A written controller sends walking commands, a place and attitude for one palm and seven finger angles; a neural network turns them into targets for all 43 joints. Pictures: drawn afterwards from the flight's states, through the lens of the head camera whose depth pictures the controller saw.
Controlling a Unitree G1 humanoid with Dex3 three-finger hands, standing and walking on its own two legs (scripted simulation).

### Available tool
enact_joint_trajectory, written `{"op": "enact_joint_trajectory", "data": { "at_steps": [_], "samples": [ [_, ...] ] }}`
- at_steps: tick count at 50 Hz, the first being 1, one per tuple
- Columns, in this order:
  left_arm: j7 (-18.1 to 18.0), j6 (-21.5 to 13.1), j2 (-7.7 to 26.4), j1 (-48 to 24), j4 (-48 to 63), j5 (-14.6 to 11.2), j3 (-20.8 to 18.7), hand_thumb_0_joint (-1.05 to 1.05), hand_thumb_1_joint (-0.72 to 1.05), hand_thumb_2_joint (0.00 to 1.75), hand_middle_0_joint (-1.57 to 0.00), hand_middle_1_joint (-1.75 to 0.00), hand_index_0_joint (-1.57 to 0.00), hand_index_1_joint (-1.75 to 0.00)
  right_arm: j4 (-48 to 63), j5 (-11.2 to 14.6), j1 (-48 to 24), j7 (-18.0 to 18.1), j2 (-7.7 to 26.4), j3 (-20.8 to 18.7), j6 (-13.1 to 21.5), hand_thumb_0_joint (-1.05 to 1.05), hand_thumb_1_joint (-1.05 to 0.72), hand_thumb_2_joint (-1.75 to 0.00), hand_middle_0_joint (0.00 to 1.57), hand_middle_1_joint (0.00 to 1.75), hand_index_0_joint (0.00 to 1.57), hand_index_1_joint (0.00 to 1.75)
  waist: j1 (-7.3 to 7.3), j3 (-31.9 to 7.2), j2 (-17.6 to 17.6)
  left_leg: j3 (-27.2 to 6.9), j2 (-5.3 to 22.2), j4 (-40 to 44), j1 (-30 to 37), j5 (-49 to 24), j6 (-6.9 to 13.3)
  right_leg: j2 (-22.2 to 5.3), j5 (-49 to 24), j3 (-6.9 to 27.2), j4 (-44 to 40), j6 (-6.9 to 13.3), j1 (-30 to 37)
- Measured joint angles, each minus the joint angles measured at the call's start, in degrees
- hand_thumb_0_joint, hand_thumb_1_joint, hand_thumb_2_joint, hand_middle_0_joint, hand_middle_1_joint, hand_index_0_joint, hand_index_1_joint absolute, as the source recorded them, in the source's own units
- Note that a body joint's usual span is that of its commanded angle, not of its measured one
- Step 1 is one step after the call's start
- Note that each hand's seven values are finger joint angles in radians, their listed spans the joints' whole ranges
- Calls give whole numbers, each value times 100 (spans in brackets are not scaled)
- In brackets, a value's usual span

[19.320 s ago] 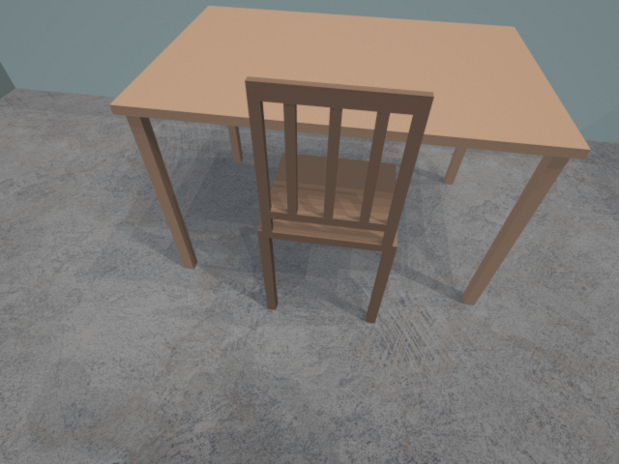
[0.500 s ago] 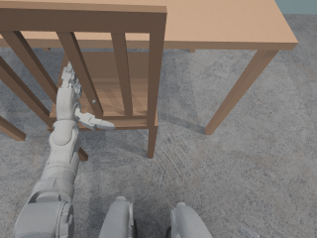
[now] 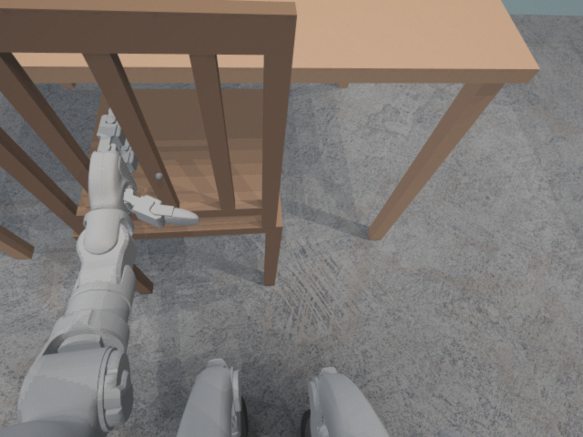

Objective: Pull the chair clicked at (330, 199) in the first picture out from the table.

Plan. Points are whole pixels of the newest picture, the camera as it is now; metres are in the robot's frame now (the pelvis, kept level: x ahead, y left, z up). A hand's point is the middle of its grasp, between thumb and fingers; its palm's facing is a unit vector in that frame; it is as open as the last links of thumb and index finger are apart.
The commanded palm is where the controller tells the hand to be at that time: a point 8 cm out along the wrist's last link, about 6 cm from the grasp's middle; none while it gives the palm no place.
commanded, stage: push the fingers through the gap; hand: left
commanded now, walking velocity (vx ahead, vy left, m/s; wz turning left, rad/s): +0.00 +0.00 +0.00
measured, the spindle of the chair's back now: (145, 151) +0.49 +0.18 +0.04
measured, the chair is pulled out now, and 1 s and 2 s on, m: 0.00 0.00 0.03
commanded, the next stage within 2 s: hook a spindle and tug to test in 0.16 s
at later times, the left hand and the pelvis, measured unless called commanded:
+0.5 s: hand (155, 174) +0.46 +0.17 +0.02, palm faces +0.06 -1.00 -0.02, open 16.3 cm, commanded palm +0.44 +0.20 +0.03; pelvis +0.00 +0.01 +0.00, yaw +0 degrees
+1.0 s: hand (164, 169) +0.47 +0.16 +0.03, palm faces +0.07 -1.00 -0.02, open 8.1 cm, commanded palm +0.44 +0.19 +0.03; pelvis +0.00 +0.01 +0.00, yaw +0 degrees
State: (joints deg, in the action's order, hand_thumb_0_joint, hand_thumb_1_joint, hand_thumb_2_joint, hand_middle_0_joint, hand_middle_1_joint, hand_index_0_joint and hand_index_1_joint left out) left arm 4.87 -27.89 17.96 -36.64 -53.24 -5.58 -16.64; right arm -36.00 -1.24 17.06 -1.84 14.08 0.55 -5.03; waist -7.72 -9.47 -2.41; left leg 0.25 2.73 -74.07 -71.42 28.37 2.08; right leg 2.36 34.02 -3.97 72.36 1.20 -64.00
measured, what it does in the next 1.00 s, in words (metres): stands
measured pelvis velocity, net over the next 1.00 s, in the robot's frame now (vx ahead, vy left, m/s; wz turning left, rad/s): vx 0.00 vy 0.01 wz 0.00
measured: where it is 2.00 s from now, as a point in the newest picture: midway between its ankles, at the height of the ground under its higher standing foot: outside the picture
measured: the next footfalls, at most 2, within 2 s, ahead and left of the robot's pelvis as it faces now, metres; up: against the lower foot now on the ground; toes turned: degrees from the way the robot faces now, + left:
none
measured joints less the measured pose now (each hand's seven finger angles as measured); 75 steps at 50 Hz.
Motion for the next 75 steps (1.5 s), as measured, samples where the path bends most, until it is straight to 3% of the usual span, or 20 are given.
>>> {"op": "enact_joint_trajectory", "data": {
  "at_steps": [6,19,25,33,45,58,75],
  "samples": [
    [-31,-175,-34,63,113,31,36,-2,-50,30,-6,-8,-6,-8,-72,-4,-35,16,-14,4,25,0,-90,-90,20,30,20,30,24,3,37,-25,-8,17,33,-5,2,-2,-9,-22,-40,-6,53],
    [12,-98,-21,-136,-110,26,46,-2,-50,30,-7,-13,-8,-13,-15,-20,-113,10,6,2,-20,0,-90,-90,20,30,20,30,-11,-18,12,-24,-19,-22,-30,8,38,-11,-13,-20,-35,-40,9],
    [-56,-138,-2,-104,-97,60,37,-2,-50,30,-14,-33,-14,-32,2,-28,-90,-6,-25,15,-41,0,-90,-90,20,30,20,30,-10,-13,19,-17,-21,-49,-47,25,50,-12,0,-12,-14,-53,-5],
    [-111,-116,-86,-199,-94,73,204,-2,-47,32,-26,-72,-26,-71,-54,-30,-82,-11,-41,6,-54,0,-90,-90,20,30,20,30,16,9,-8,-33,-45,-52,-78,15,62,-32,-5,-29,-24,-66,-17],
    [-353,-113,-116,-243,-120,197,134,-1,-1,52,-45,-129,-44,-129,-20,-71,-57,-52,-61,-2,-101,0,-90,-90,20,30,20,30,-28,-8,-11,3,-29,-60,-97,29,55,-20,10,10,16,-57,-69],
    [-346,-28,-140,-20,94,67,193,0,67,81,-48,-144,-45,-144,-24,-35,-31,-70,-37,-40,-108,0,-90,-90,20,30,20,30,13,-30,-13,-13,-24,49,40,41,12,-6,22,2,-91,-21,63],
    [-429,239,-343,1001,1245,-238,407,2,74,77,-38,-145,-40,-145,183,37,-71,-162,-57,-108,-64,0,-90,-90,20,30,20,30,93,-46,-3,107,0,362,474,156,-11,21,80,138,-398,-17,435]
  ]
}}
